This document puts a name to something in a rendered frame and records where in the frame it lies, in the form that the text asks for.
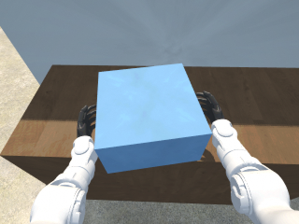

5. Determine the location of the left robot forearm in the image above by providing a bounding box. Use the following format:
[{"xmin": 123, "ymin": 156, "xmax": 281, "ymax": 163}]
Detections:
[{"xmin": 30, "ymin": 135, "xmax": 98, "ymax": 222}]

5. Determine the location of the robot right hand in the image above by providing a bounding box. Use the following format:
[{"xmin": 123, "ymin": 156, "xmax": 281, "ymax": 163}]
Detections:
[{"xmin": 195, "ymin": 91, "xmax": 225, "ymax": 124}]

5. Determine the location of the pedestal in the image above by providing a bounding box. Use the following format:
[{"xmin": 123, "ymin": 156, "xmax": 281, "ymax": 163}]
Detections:
[{"xmin": 0, "ymin": 64, "xmax": 299, "ymax": 205}]

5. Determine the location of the robot right upper arm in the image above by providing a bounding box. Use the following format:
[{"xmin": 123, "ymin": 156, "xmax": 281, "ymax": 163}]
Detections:
[{"xmin": 230, "ymin": 170, "xmax": 299, "ymax": 224}]

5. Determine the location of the robot left upper arm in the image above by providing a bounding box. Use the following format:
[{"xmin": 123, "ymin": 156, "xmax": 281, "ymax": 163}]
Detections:
[{"xmin": 29, "ymin": 185, "xmax": 86, "ymax": 224}]

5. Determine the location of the right robot forearm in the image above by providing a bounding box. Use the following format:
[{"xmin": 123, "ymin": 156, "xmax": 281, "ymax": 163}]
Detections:
[{"xmin": 211, "ymin": 119, "xmax": 291, "ymax": 206}]

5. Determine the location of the robot left hand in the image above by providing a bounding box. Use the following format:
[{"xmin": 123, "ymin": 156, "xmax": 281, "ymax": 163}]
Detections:
[{"xmin": 77, "ymin": 105, "xmax": 97, "ymax": 138}]

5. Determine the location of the carton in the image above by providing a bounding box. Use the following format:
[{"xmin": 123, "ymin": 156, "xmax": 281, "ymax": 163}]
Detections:
[{"xmin": 94, "ymin": 63, "xmax": 212, "ymax": 174}]

